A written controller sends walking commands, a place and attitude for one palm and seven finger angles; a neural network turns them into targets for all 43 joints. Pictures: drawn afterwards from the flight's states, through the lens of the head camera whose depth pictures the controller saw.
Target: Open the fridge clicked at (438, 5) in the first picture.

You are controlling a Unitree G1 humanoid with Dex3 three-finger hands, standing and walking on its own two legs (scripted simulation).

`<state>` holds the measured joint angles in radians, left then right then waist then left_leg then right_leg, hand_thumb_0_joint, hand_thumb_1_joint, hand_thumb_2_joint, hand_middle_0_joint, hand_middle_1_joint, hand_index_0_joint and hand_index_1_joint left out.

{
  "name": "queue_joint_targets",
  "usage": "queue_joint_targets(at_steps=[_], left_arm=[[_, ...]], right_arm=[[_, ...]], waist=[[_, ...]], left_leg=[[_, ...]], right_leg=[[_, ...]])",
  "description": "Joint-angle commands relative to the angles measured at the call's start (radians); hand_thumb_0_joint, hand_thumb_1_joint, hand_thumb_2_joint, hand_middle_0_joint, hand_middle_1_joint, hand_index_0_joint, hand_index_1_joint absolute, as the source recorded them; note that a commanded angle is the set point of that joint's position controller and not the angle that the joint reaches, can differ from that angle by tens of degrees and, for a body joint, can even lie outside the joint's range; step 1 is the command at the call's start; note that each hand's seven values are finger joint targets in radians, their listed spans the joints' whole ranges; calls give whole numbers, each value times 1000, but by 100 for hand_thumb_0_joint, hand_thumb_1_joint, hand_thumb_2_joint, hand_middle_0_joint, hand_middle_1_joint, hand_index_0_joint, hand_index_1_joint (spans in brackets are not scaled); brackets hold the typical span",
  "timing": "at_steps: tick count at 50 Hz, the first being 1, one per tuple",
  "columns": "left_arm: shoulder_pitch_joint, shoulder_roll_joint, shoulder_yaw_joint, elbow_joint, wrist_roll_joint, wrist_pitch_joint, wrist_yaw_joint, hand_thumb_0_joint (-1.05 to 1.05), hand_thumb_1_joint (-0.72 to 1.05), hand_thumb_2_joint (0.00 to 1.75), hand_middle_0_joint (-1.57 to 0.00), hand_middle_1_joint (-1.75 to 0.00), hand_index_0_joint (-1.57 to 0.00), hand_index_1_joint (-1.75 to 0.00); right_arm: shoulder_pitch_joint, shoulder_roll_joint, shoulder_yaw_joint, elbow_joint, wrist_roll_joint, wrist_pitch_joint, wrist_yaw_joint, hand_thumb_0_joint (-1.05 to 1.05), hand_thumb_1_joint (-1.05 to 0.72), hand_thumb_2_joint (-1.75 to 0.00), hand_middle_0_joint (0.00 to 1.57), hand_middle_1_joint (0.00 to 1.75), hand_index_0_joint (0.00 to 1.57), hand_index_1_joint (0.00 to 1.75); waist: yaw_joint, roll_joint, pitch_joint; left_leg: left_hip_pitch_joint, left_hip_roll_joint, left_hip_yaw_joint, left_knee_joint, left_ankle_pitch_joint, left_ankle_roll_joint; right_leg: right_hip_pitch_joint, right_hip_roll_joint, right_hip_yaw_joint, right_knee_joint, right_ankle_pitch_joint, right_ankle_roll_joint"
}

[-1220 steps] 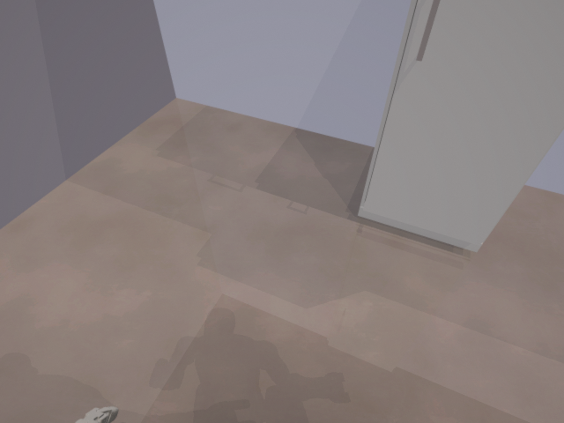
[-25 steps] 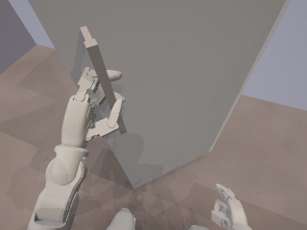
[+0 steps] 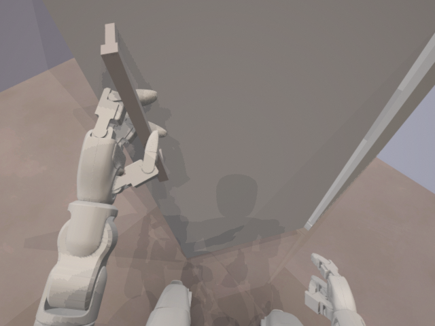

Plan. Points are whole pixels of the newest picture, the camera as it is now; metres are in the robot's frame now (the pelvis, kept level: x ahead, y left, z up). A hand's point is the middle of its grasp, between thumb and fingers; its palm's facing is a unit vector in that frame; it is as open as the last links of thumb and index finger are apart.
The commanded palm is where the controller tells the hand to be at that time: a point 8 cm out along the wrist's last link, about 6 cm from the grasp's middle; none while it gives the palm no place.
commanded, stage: walk backward, drawing the door open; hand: left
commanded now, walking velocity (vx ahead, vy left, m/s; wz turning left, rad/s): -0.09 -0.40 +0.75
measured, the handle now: (143, 120) +0.36 +0.12 +0.20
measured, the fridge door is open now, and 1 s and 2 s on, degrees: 61 67 64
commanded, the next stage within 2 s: stop walking and hold the door back in 0.10 s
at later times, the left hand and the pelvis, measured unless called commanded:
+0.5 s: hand (187, 204) +0.24 +0.05 +0.18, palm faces +0.42 -0.87 -0.24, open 6.0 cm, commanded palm +0.23 +0.11 +0.17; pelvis -0.04 -0.19 +0.00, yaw +19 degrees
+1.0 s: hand (174, 173) +0.28 +0.07 +0.19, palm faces +0.39 -0.90 -0.19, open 5.5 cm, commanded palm +0.24 +0.12 +0.17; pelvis -0.12 -0.20 +0.02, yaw +17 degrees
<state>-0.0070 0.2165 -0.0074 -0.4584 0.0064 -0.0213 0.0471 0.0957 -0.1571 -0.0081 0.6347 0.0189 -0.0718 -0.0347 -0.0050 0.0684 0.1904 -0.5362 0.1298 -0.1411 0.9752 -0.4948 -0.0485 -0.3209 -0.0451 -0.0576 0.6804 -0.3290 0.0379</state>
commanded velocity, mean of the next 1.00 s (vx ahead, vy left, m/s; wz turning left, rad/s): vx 0.13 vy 0.08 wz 0.14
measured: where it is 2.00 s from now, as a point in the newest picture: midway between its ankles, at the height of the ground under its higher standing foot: outside the picture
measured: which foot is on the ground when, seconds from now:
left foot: up 0.00-0.20, down 0.22-0.44, up 0.46-0.94, down 0.96-1.00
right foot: down 0.00-0.22, up 0.24-0.44, down 0.46-0.96, up 0.98-1.00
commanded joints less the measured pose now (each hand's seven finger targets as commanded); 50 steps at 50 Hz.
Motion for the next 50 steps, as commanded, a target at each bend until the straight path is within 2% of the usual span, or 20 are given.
queue_joint_targets(at_steps=[1, 3, 7, 9, 10, 11, 12, 15, 20, 21, 22, 23, 25, 29, 43, 46, 47, 48, 49, 50], left_arm=[[-190, 124, 103, -381, 2, -135, 18, 0, 90, 90, -45, -140, -45, -140], [-163, 91, 83, -357, -5, -144, 19, 0, 90, 90, -45, -140, -45, -140], [-166, 60, 53, -359, -18, -141, 17, 0, 90, 90, -45, -140, -45, -140], [-208, 49, 21, -380, -20, -144, 10, 0, 90, 90, -45, -140, -45, -140], [-200, 34, -15, -372, -24, -145, 7, 0, 90, 90, -45, -140, -45, -140], [-147, 2, -18, -179, -27, -137, 7, 0, 90, 90, -45, -140, -45, -140], [-237, 2, -40, -190, -6, -146, 6, 0, 90, 90, -45, -140, -45, -140], [-495, 97, 33, -181, -19, -133, 25, 0, 90, 90, -45, -140, -45, -140], [-615, 82, 36, 200, -24, -71, 59, 0, 90, 90, -45, -140, -45, -140], [-657, 83, 19, 254, -25, -65, 56, 0, 90, 90, -45, -140, -45, -140], [-696, 128, 34, 291, -21, -64, 56, 0, 90, 90, -45, -140, -45, -140], [-685, 194, 100, 335, -35, -49, 59, 0, 90, 90, -45, -140, -45, -140], [-756, 257, 153, 445, -34, -46, 68, 0, 90, 90, -45, -140, -45, -140], [-854, 328, 258, 662, -50, -123, 59, 0, 90, 90, -45, -140, -45, -140], [-1112, 454, 339, 962, -35, -204, 44, 0, 90, 90, -45, -140, -45, -140], [-1154, 422, 303, 993, -36, -223, 29, 0, 90, 90, -45, -140, -45, -140], [-1184, 407, 293, 982, -37, -239, 17, 0, 90, 90, -45, -140, -45, -140], [-1228, 374, 277, 971, -40, -250, 11, 0, 90, 90, -45, -140, -45, -140], [-1314, 397, 289, 969, -48, -239, 20, 0, 90, 90, -45, -140, -45, -140], [-1373, 418, 297, 949, -58, -232, 23, 0, 90, 90, -45, -140, -45, -140]], right_arm=[[-131, -60, -31, -167, -6, -76, -31, 0, -90, -90, 20, 30, 20, 30], [-122, -36, -10, -171, -22, -57, -33, 0, -90, -90, 20, 30, 20, 30], [-58, -50, -15, -198, -28, -62, -38, 0, -90, -90, 20, 30, 20, 30], [-5, -70, -25, -199, -28, -77, -41, 0, -90, -90, 20, 30, 20, 30], [12, -100, -38, -210, -24, -79, -41, 0, -90, -90, 20, 30, 20, 30], [1, -146, -49, -201, -34, -67, -48, 0, -90, -90, 20, 30, 20, 30], [2, -149, -33, -194, -37, -57, -41, 0, -90, -90, 20, 30, 20, 30], [-44, -135, -25, -168, -9, -60, -30, 0, -90, -90, 20, 30, 20, 30], [-13, -165, -26, -144, 18, -19, -40, 0, -90, -90, 20, 30, 20, 30], [-19, -146, -17, -143, 25, -8, -40, 0, -90, -90, 20, 30, 20, 30], [-25, -119, -12, -148, 23, 2, -44, 0, -90, -90, 20, 30, 20, 30], [-74, -126, -8, -169, 6, 4, -51, 0, -90, -90, 20, 30, 20, 30], [-73, -148, -10, -104, -16, 10, -55, 0, -90, -90, 20, 30, 20, 30], [-15, -151, -7, -46, -18, 35, -45, 0, -90, -90, 20, 30, 20, 30], [96, -215, -51, -44, -2, -8, -41, 0, -90, -90, 20, 30, 20, 30], [141, -231, -44, -18, -3, -11, -49, 0, -90, -90, 20, 30, 20, 30], [155, -247, -46, -30, -6, -10, -52, 0, -90, -90, 20, 30, 20, 30], [150, -281, -50, -45, -8, -15, -53, 0, -90, -90, 20, 30, 20, 30], [116, -270, -43, -63, 2, -28, -54, 0, -90, -90, 20, 30, 20, 30], [96, -246, -44, -75, 12, -35, -57, 0, -90, -90, 20, 30, 20, 30]], waist=[[13, -246, -322], [10, -224, -354], [-9, -269, -388], [-46, -178, -412], [-76, -39, -410], [-40, 170, -416], [-31, 166, -440], [-29, 220, -444], [8, 67, -405], [15, -54, -388], [18, -349, -337], [51, -550, -281], [23, -273, -229], [3, -271, -342], [24, -388, -484], [-16, -214, -501], [-30, -59, -485], [-33, 192, -417], [-17, 229, -343], [5, 106, -328]], left_leg=[[-84, -66, 186, 419, -140, 9], [-3, -70, 251, 205, -99, 5], [165, -84, 298, -185, -19, 24], [366, -61, 269, -463, 146, 42], [592, 64, 98, -576, 358, 79], [751, 339, -304, -635, 823, 201], [784, 446, -409, -588, 1127, 301], [627, 246, -95, -522, 944, 250], [280, 56, 191, -452, 216, 143], [207, 4, 206, -338, 22, 114], [80, -119, 244, -55, -107, 61], [-29, -174, 125, 211, -151, 45], [-59, -127, 29, 321, 49, 20], [-54, -128, 69, 290, 230, -11], [260, -181, 301, -340, 20, 47], [478, -189, 325, -645, 73, 79], [519, -107, 214, -734, -6, 120], [538, 116, -100, -857, -198, 197], [464, 297, -316, -910, -187, 284], [470, 325, -312, -896, 18, 307]], right_leg=[[213, -295, 135, -265, 472, -265], [278, -237, -12, -209, 611, -232], [236, -219, -43, -178, 583, -220], [92, -179, -67, -17, 476, -180], [-134, -145, -80, 175, 283, -125], [-369, -24, -35, 333, -137, -33], [-420, -17, 78, 422, -258, 2], [-282, -37, 90, 327, -97, 5], [204, 45, -73, -46, 61, 34], [247, 4, -20, -145, 30, 24], [206, -168, 293, -341, -161, -47], [90, -379, 668, -524, -297, -130], [31, -402, 682, -553, -420, -137], [153, -270, 305, -402, -185, -73], [223, -251, 236, -523, -270, -111], [150, -146, 137, -417, -201, -65], [76, -74, 85, -278, -186, -33], [-117, 43, -45, -22, -142, 11], [-249, 64, -16, 243, -121, -9], [-281, 22, 49, 323, -77, -22]])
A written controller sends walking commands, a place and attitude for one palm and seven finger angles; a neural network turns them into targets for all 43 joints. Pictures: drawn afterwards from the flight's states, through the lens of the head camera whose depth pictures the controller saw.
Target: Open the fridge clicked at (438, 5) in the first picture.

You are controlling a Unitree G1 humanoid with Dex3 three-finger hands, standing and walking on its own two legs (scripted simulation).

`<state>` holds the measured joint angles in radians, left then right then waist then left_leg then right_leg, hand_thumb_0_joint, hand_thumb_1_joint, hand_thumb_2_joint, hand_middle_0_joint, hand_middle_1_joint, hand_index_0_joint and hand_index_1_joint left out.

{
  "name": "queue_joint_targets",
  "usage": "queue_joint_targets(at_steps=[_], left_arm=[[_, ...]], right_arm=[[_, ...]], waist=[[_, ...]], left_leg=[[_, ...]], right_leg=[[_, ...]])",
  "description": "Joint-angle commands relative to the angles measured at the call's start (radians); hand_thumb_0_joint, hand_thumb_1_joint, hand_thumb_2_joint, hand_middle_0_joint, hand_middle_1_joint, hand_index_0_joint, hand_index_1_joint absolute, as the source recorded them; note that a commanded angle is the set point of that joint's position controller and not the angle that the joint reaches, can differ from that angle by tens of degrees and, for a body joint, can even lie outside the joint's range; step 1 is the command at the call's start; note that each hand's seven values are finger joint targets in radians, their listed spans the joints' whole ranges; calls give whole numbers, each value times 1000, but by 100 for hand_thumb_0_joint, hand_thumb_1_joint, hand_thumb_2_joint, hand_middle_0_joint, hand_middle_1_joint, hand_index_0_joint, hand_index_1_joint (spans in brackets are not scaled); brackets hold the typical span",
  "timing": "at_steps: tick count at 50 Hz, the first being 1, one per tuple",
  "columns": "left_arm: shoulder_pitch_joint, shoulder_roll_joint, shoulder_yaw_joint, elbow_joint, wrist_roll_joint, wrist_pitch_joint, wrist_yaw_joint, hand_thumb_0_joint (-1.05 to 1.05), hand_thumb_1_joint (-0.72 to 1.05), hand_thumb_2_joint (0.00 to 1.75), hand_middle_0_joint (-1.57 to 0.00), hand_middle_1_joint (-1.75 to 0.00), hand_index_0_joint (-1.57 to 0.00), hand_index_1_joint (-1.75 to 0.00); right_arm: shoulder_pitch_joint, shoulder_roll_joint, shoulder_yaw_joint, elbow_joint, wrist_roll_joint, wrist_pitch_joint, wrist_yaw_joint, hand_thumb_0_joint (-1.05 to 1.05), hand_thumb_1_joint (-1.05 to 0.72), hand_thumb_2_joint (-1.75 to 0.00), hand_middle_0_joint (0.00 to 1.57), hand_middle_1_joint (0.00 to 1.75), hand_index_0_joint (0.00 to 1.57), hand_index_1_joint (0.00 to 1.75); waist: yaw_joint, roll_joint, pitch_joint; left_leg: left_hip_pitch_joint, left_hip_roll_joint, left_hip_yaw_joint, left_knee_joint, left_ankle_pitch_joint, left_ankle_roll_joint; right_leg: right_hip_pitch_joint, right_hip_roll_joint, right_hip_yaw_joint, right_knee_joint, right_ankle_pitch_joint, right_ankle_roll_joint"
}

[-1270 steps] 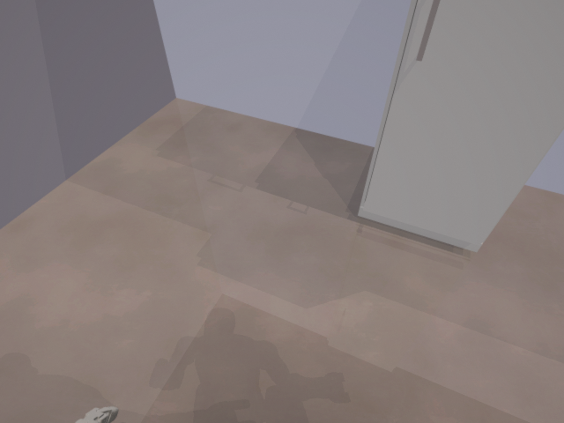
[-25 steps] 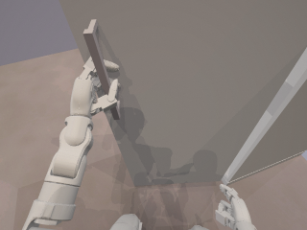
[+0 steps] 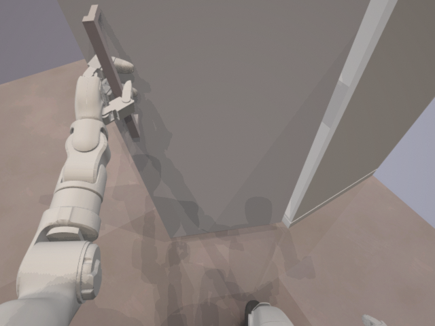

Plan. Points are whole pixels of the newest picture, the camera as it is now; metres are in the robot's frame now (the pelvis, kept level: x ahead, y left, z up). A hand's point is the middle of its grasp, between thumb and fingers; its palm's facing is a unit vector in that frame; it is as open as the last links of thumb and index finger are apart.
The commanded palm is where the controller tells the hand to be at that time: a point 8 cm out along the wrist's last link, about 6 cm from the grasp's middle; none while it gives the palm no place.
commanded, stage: stop walking and hold the door back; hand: left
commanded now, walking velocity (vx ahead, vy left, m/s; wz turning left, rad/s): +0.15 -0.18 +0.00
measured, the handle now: (118, 82) +0.51 +0.17 +0.17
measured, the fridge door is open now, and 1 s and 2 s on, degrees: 67 64 64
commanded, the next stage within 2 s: loosen the grip on the handle in 0.70 s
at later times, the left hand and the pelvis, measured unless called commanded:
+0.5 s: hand (127, 99) +0.47 +0.15 +0.16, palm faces +0.07 -0.98 -0.16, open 5.5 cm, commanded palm +0.44 +0.22 +0.14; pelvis +0.01 +0.01 -0.01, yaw -3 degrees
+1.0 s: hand (120, 87) +0.48 +0.16 +0.18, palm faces +0.06 -0.99 -0.14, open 7.4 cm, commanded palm +0.43 +0.20 +0.16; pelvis +0.01 +0.02 -0.01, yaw -6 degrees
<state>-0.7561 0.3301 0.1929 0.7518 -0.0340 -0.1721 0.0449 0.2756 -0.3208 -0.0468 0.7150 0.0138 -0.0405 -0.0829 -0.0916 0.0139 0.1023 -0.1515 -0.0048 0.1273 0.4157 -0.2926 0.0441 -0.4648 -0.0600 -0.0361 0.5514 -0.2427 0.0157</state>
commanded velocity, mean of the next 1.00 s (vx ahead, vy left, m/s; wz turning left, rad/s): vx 0.00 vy -0.01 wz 0.00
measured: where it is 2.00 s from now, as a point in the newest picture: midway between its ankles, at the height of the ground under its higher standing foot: outside the picture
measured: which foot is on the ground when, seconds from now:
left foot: down 0.00-0.24, up 0.26-0.46, down 0.48-1.00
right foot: up 0.00-0.22, down 0.24-1.00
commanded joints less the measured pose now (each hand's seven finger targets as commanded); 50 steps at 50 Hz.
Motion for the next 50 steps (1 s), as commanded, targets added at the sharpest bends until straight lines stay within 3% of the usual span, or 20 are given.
queue_joint_targets(at_steps=[1, 5, 9, 11, 12, 13, 19, 22, 25, 26, 30, 33, 36, 39, 40, 41, 42, 45, 46, 50], left_arm=[[-597, 251, 46, -289, 0, -85, 14, 0, 90, 90, -45, -140, -45, -140], [-527, 244, 30, -167, 19, -46, -11, 0, 90, 90, -45, -140, -45, -140], [-463, 268, 36, -226, 22, -51, -20, 0, 90, 90, -45, -140, -45, -140], [-376, 355, 101, -226, 36, -50, 0, 0, 90, 90, -45, -140, -45, -140], [-327, 370, 128, -234, 32, -42, 7, 0, 90, 90, -45, -140, -45, -140], [-318, 378, 144, -238, 31, -24, 7, 0, 90, 90, -45, -140, -45, -140], [-299, 357, 167, -274, 17, -23, 28, 0, 90, 90, -45, -140, -45, -140], [-332, 338, 137, -310, 14, -44, 29, 0, 90, 90, -45, -140, -45, -140], [-340, 246, 72, -385, -7, -66, 21, 0, 90, 90, -45, -140, -45, -140], [-330, 238, 70, -374, -13, -61, 18, 0, 90, 90, -45, -140, -45, -140], [-342, 234, 46, -431, 8, -60, 11, 0, 90, 90, -45, -140, -45, -140], [-263, 259, 65, -421, 15, -40, 14, 0, 90, 90, -45, -140, -45, -140], [-242, 287, 92, -335, 5, -10, 23, 0, 90, 90, -45, -140, -45, -140], [-259, 338, 140, -250, 4, -7, 24, 0, 90, 90, -45, -140, -45, -140], [-1011, 782, 353, -473, 108, -76, 66, 0, 90, 90, -45, -140, -45, -140], [-687, 431, 158, -52, 187, 26, -35, 0, 78, 84, -45, -140, -45, -140], [-572, 266, 114, -154, 87, 9, -33, 0, 66, 78, -45, -140, -45, -140], [-428, 260, 171, -94, 0, -24, -63, 0, 30, 61, -45, -140, -45, -140], [-463, 144, 45, -182, -9, -45, -70, 0, 17, 55, -45, -140, -45, -140], [-282, 215, 65, -133, 110, -75, -12, 0, -31, 32, -45, -140, -45, -140]], right_arm=[[-67, -70, -2, -135, 20, -58, -4, 0, -90, -90, 20, 30, 20, 30], [14, -90, 4, -86, 32, -53, -17, 0, -90, -90, 20, 30, 20, 30], [-3, -85, 19, -96, 22, -55, -11, 0, -90, -90, 20, 30, 20, 30], [-15, -75, 5, -106, 28, -36, -10, 0, -90, -90, 20, 30, 20, 30], [-31, -52, -4, -130, 28, -34, -15, 0, -90, -90, 20, 30, 20, 30], [-28, -55, -7, -129, 24, -43, -12, 0, -90, -90, 20, 30, 20, 30], [-87, -40, 43, -98, 4, -56, -33, 0, -90, -90, 20, 30, 20, 30], [-85, -48, 40, -92, -5, -61, -36, 0, -90, -90, 20, 30, 20, 30], [-119, -89, 18, -145, 8, -61, -28, 0, -90, -90, 20, 30, 20, 30], [-112, -79, 23, -158, 13, -55, -18, 0, -90, -90, 20, 30, 20, 30], [-98, -70, 22, -153, 6, -71, -11, 0, -90, -90, 20, 30, 20, 30], [-84, -56, 20, -170, 11, -61, -12, 0, -90, -90, 20, 30, 20, 30], [-84, -46, 26, -158, 17, -51, -18, 0, -90, -90, 20, 30, 20, 30], [-93, -41, 38, -139, 11, -45, -34, 0, -90, -90, 20, 30, 20, 30], [-13, 0, 81, -192, 36, -76, -25, 0, -90, -90, 20, 30, 20, 30], [19, -37, -27, -82, -64, -153, 36, 0, -90, -90, 20, 30, 20, 30], [106, -53, -33, -103, -28, -149, 43, 0, -90, -90, 20, 30, 20, 30], [55, -70, -17, -105, -26, -162, 52, 0, -90, -90, 20, 30, 20, 30], [23, -65, -2, -125, -28, -165, 66, 0, -90, -90, 20, 30, 20, 30], [53, -84, -20, -135, -29, -142, 97, 0, -90, -90, 20, 30, 20, 30]], waist=[[85, 107, -336], [83, 110, -339], [79, 202, -389], [80, -26, -464], [95, -223, -468], [103, -192, -428], [84, -233, -331], [66, -99, -336], [90, 207, -319], [102, 182, -326], [92, 198, -376], [74, -6, -451], [79, -172, -425], [91, -211, -378], [74, 15, -313], [12, -48, -537], [-47, -177, -541], [45, -43, -453], [30, 65, -388], [47, 40, -269]], left_leg=[[198, 413, -505, -235, -25, 189], [285, 266, -165, -15, 508, 106], [166, 246, -97, 171, 668, 36], [-217, 164, -15, 429, 405, -23], [-391, 34, -28, 630, -110, -66], [-422, 46, -137, 744, -284, -68], [-170, 54, -86, 403, -77, -58], [16, 32, -49, 138, 134, -67], [-6, 272, -344, -70, 197, 37], [-76, 327, -417, -101, 214, 88], [47, 270, -244, 89, 610, 58], [-50, 143, -108, 212, 417, -41], [-173, 70, -108, 240, 86, -73], [-174, 58, -126, 196, -12, -59], [-116, 54, -125, -34, -12, -35], [-42, 17, -82, 30, 311, -26], [3, 23, -119, 86, 341, -14], [22, 30, -134, 49, 186, -34], [11, 29, -128, 51, 122, -38], [-125, 17, -128, 75, 91, -24]], right_leg=[[-175, 18, 64, 479, -112, -9], [-77, 44, -61, 191, -76, -3], [219, 94, -113, -99, 38, -27], [639, -105, 122, -76, 373, -117], [715, -288, 364, -107, 666, -238], [655, -370, 376, -142, 707, -272], [300, -197, 85, -165, 275, -147], [196, -134, 39, -131, 65, -90], [158, 37, -18, 83, -92, -3], [205, 75, 0, 158, -179, -2], [237, 47, 12, 32, -44, -11], [427, -90, 137, -72, 481, -51], [487, -175, 185, -68, 640, -97], [421, -171, 160, -101, 494, -83], [356, -49, 40, -73, -99, 13], [193, 73, 43, -29, 235, -56], [176, 109, -13, -29, 267, -29], [159, 106, 0, -68, 95, -48], [116, 95, 7, -69, 41, -51], [83, 95, -8, -59, 18, -58]])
